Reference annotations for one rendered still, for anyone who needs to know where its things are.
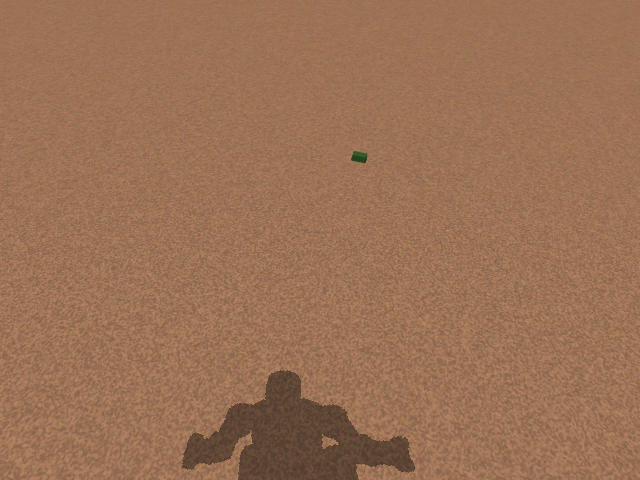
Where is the small box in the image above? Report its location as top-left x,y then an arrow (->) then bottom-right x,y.
352,151 -> 367,163

